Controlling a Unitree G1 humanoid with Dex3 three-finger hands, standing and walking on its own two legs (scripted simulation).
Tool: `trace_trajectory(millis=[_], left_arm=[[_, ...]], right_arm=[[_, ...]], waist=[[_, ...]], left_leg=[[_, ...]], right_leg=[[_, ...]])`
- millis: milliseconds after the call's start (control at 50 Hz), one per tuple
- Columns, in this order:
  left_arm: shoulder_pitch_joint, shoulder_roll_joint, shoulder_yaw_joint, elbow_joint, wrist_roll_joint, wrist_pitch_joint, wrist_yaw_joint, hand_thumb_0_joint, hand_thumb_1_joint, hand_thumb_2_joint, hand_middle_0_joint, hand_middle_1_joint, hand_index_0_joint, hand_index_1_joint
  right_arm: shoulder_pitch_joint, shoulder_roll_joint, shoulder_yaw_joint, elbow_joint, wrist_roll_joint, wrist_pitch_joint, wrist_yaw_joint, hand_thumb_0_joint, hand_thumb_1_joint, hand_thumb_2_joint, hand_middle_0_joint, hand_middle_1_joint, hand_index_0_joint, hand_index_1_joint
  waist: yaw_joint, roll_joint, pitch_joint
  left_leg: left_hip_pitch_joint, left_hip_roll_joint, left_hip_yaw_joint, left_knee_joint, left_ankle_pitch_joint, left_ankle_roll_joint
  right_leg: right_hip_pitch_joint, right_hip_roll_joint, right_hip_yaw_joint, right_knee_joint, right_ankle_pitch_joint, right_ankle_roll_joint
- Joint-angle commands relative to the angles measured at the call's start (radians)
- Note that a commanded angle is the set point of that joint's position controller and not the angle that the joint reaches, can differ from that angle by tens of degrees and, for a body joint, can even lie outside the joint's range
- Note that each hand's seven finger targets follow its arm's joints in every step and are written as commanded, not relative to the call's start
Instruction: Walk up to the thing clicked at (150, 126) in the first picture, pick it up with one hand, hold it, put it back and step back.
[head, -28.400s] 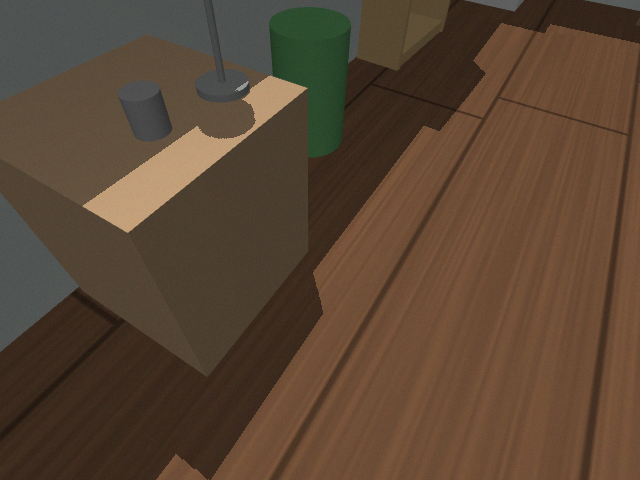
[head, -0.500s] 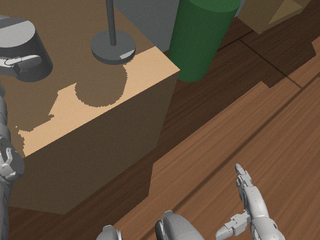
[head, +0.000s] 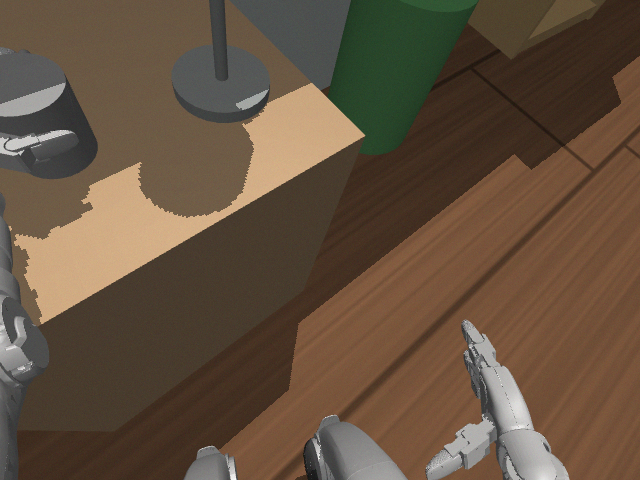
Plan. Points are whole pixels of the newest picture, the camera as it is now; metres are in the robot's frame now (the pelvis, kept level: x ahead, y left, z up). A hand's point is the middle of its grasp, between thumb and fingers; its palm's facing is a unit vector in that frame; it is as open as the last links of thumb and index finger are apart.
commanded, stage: lower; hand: left
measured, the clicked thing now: (38, 108) +0.56 +0.22 +0.07
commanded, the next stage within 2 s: loosen in 0.34 s
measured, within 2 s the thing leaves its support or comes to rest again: rests again in 0.08 s
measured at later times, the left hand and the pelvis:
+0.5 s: hand (17, 119) +0.55 +0.24 +0.07, palm faces +0.26 -0.97 +0.01, open 11.7 cm; pelvis -0.01 -0.01 -0.01, yaw +0 degrees
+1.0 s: hand (14, 116) +0.55 +0.24 +0.08, palm faces +0.26 -0.96 +0.01, open 15.2 cm; pelvis -0.02 +0.00 -0.02, yaw +0 degrees
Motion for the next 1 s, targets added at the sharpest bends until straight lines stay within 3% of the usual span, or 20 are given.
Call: trace_trajectory(millis=[0,20,80,140,160,180,220,280,320,360,420,440,520,580,620,640,700,720,840,980], left_arm=[[-0.507,0.272,0.021,-0.289,-0.026,-0.093,-0.001,0.000,-0.031,1.204,-1.197,-1.336,-1.209,-1.351],[-0.515,0.284,0.029,-0.312,-0.024,-0.100,0.000,0.000,-0.017,1.215,-1.191,-1.333,-1.201,-1.350],[-0.536,0.307,0.044,-0.337,-0.026,-0.113,0.004,0.000,0.001,1.242,-1.205,-1.355,-1.213,-1.375],[-0.539,0.270,0.021,-0.324,-0.026,-0.122,-0.005,0.000,-0.057,1.251,-1.202,-1.365,-1.207,-1.389],[-0.531,0.312,0.045,-0.301,-0.018,-0.122,-0.001,0.000,-0.060,1.245,-1.205,-1.363,-1.209,-1.387],[-0.518,0.287,0.030,-0.286,-0.015,-0.122,0.001,0.000,-0.057,1.244,-1.209,-1.360,-1.212,-1.386],[-0.507,0.315,0.051,-0.255,-0.012,-0.119,0.007,0.000,-0.084,1.253,-1.211,-1.368,-1.212,-1.397],[-0.525,0.309,0.042,-0.247,-0.004,-0.119,0.013,0.000,-0.082,1.248,-1.214,-1.365,-1.218,-1.391],[-0.515,0.309,0.048,-0.240,-0.006,-0.124,0.013,0.000,-0.098,1.257,-1.226,-1.384,-1.234,-1.407],[-0.544,0.298,0.037,-0.235,-0.004,-0.131,0.006,0.000,-0.114,1.236,-1.226,-1.376,-1.237,-1.395],[-0.531,0.288,0.028,-0.177,0.009,-0.132,0.000,0.000,-0.127,1.247,-1.237,-1.391,-1.249,-1.411],[-0.527,0.305,0.036,-0.178,0.008,-0.136,0.000,0.000,-0.049,1.169,-1.282,-1.362,-1.311,-1.359],[-0.562,0.337,0.044,-0.204,0.003,-0.135,-0.005,0.000,-0.287,0.849,-1.079,-1.069,-1.130,-1.039],[-0.544,0.327,0.037,-0.168,0.011,-0.129,-0.004,0.000,-0.408,0.609,-0.973,-0.913,-1.024,-0.876],[-0.560,0.348,0.049,-0.186,0.013,-0.130,0.000,0.000,-0.496,0.472,-0.933,-0.831,-0.983,-0.793],[-0.561,0.325,0.032,-0.178,0.014,-0.128,-0.002,0.000,-0.552,0.506,-0.853,-0.768,-0.903,-0.753],[-0.560,0.352,0.048,-0.166,0.019,-0.121,0.005,0.000,-0.611,0.321,-0.666,-0.575,-0.690,-0.563],[-0.555,0.328,0.035,-0.151,0.021,-0.121,0.003,0.000,-0.611,0.301,-0.642,-0.545,-0.666,-0.533],[-0.548,0.341,0.037,-0.085,0.042,-0.107,0.015,0.000,-0.611,0.159,-0.440,-0.321,-0.451,-0.318],[-0.567,0.341,0.032,-0.121,0.037,-0.111,0.018,0.000,-0.611,0.008,-0.236,-0.109,-0.242,-0.108]], right_arm=[[0.062,-0.189,-0.127,-0.173,-0.002,-0.042,-0.014,0.000,0.531,-0.056,0.049,0.050,0.049,0.050],[0.034,-0.175,-0.108,-0.202,0.000,-0.039,-0.010,0.000,0.535,-0.056,0.049,0.050,0.049,0.050],[0.021,-0.194,-0.130,-0.226,-0.001,-0.040,-0.013,0.000,0.535,-0.057,0.049,0.050,0.049,0.050],[0.051,-0.159,-0.097,-0.226,-0.003,-0.037,-0.011,0.000,0.524,-0.061,0.049,0.050,0.049,0.050],[0.044,-0.180,-0.107,-0.237,-0.003,-0.033,-0.012,0.000,0.528,-0.060,0.049,0.050,0.049,0.050],[0.053,-0.158,-0.090,-0.218,-0.007,-0.032,-0.008,0.000,0.526,-0.060,0.049,0.050,0.049,0.050],[0.069,-0.196,-0.126,-0.221,-0.008,-0.026,-0.010,0.000,0.525,-0.061,0.049,0.050,0.049,0.050],[0.071,-0.186,-0.119,-0.243,-0.013,-0.022,-0.004,0.000,0.532,-0.058,0.049,0.050,0.049,0.050],[0.074,-0.198,-0.135,-0.247,-0.014,-0.021,-0.004,0.000,0.531,-0.057,0.049,0.050,0.049,0.050],[0.046,-0.171,-0.107,-0.260,-0.013,-0.023,-0.001,0.000,0.529,-0.057,0.049,0.050,0.049,0.050],[0.030,-0.178,-0.109,-0.265,-0.016,-0.020,-0.004,0.000,0.533,-0.055,0.049,0.050,0.049,0.050],[0.017,-0.182,-0.101,-0.284,-0.016,-0.023,-0.003,0.000,0.527,-0.052,0.050,0.050,0.049,0.050],[0.045,-0.199,-0.122,-0.316,-0.015,-0.018,-0.008,0.000,0.526,-0.043,0.050,0.050,0.050,0.050],[0.083,-0.202,-0.125,-0.284,-0.016,-0.011,-0.009,0.000,0.522,-0.042,0.050,0.050,0.050,0.050],[0.053,-0.198,-0.116,-0.310,-0.016,-0.013,-0.009,0.000,0.518,-0.042,0.050,0.050,0.050,0.050],[0.076,-0.194,-0.123,-0.271,-0.019,-0.008,-0.008,0.000,0.511,-0.050,0.050,0.050,0.050,0.050],[0.039,-0.193,-0.105,-0.322,-0.014,-0.010,-0.005,0.000,0.512,-0.049,0.050,0.050,0.050,0.050],[0.048,-0.176,-0.097,-0.293,-0.017,-0.010,-0.004,0.000,0.514,-0.049,0.050,0.051,0.050,0.051],[0.028,-0.197,-0.111,-0.314,-0.020,-0.003,-0.004,0.000,0.530,-0.049,0.051,0.051,0.051,0.051],[0.064,-0.198,-0.118,-0.334,-0.016,-0.002,-0.007,0.000,0.527,-0.052,0.051,0.051,0.051,0.051]], waist=[[-0.014,0.250,-0.595],[0.001,0.233,-0.608],[0.005,0.253,-0.644],[-0.011,0.270,-0.660],[0.002,0.257,-0.639],[-0.001,0.270,-0.632],[-0.009,0.248,-0.594],[-0.019,0.270,-0.590],[-0.030,0.253,-0.594],[-0.028,0.264,-0.595],[-0.038,0.231,-0.559],[-0.035,0.242,-0.576],[-0.039,0.274,-0.660],[-0.048,0.249,-0.593],[-0.041,0.266,-0.613],[-0.053,0.280,-0.592],[-0.042,0.271,-0.583],[-0.050,0.264,-0.565],[-0.051,0.255,-0.549],[-0.061,0.224,-0.561]], left_leg=[[0.473,0.012,-0.032,-0.044,0.707,-0.005],[0.466,0.009,-0.032,-0.048,0.684,-0.003],[0.485,0.009,-0.035,-0.042,0.701,-0.007],[0.507,0.011,-0.036,-0.025,0.759,-0.009],[0.475,0.007,-0.037,-0.033,0.729,-0.010],[0.456,0.004,-0.031,-0.026,0.725,-0.008],[0.427,0.003,-0.031,-0.031,0.665,-0.006],[0.421,0.000,-0.024,-0.023,0.608,-0.003],[0.392,0.001,-0.025,-0.018,0.603,-0.001],[0.391,0.004,-0.031,-0.012,0.606,-0.004],[0.343,0.001,-0.028,-0.011,0.540,0.002],[0.320,-0.002,-0.022,-0.007,0.536,0.004],[0.378,-0.002,-0.023,0.008,0.581,-0.001],[0.336,-0.003,-0.022,0.004,0.530,0.001],[0.359,-0.001,-0.026,0.008,0.530,0.000],[0.358,0.004,-0.031,0.008,0.541,-0.005],[0.343,0.001,-0.030,0.006,0.501,-0.001],[0.308,0.001,-0.029,0.003,0.484,-0.001],[0.282,0.000,-0.027,-0.001,0.417,0.000],[0.264,-0.006,-0.020,-0.007,0.378,0.005]], right_leg=[[0.211,0.006,-0.006,-0.022,0.512,-0.041],[0.222,0.004,-0.005,-0.024,0.499,-0.041],[0.232,0.004,-0.006,-0.013,0.506,-0.041],[0.225,0.004,-0.004,-0.005,0.545,-0.039],[0.229,0.004,-0.005,-0.004,0.524,-0.043],[0.237,0.001,0.000,0.004,0.537,-0.040],[0.214,0.002,-0.001,0.000,0.492,-0.042],[0.178,0.004,0.001,-0.001,0.434,-0.043],[0.200,0.003,0.003,0.006,0.464,-0.042],[0.177,0.004,0.000,0.019,0.451,-0.044],[0.157,0.006,0.001,0.013,0.414,-0.042],[0.185,0.002,0.006,0.022,0.428,-0.040],[0.192,0.004,0.005,0.033,0.456,-0.039],[0.168,0.005,0.003,0.029,0.423,-0.039],[0.141,0.007,0.001,0.028,0.393,-0.040],[0.115,0.010,-0.005,0.033,0.387,-0.043],[0.118,0.010,-0.004,0.028,0.357,-0.042],[0.126,0.010,-0.003,0.031,0.357,-0.044],[0.098,0.013,-0.004,0.030,0.300,-0.045],[0.136,0.013,-0.004,0.028,0.300,-0.038]])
